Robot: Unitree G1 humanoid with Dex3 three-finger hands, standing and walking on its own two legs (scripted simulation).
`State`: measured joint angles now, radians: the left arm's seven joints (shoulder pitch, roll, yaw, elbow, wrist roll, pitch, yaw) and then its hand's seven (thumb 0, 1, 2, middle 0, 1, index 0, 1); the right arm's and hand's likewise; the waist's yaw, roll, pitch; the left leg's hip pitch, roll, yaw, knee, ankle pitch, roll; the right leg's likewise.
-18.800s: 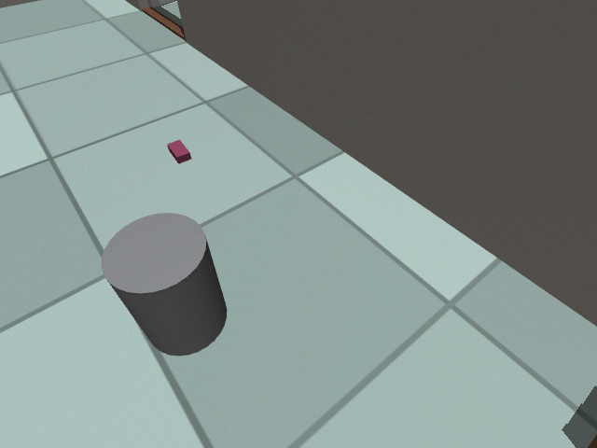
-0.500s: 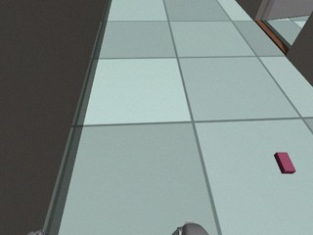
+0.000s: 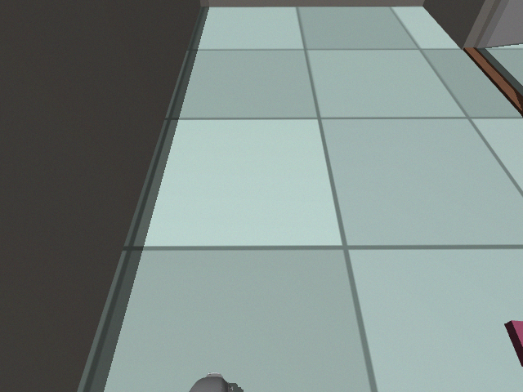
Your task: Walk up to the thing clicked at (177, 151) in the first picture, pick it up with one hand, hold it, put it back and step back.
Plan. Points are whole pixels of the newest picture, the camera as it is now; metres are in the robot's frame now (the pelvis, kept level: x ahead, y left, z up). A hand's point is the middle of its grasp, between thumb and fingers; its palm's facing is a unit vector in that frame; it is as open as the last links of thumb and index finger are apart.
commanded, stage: walk up
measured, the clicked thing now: out of the picture +0.45 -0.92 -0.75
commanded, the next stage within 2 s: none
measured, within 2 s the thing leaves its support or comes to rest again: neither
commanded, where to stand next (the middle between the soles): +0.51 +0.03 m, yaw -1 degrees
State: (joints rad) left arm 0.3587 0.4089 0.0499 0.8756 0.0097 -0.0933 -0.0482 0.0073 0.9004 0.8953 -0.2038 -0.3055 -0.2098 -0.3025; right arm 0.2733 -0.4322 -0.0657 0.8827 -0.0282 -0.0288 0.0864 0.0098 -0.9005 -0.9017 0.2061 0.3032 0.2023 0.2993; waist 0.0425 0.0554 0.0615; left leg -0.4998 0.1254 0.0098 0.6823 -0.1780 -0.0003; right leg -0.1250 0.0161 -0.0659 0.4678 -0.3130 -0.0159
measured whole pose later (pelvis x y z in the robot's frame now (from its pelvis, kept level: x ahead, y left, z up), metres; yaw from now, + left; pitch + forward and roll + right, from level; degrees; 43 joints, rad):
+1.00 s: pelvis +0.40 +0.13 -0.03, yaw -30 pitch -2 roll +0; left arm 0.38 0.50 0.08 0.80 0.02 -0.02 0.05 0.01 0.90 0.90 -0.20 -0.31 -0.21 -0.30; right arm 0.24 -0.48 -0.11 0.75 -0.05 0.00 0.07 0.01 -0.90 -0.90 0.20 0.30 0.20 0.30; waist 0.01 0.02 0.08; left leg -0.43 0.01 0.02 0.74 -0.26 0.00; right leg -0.39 0.02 0.31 0.88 -0.46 -0.01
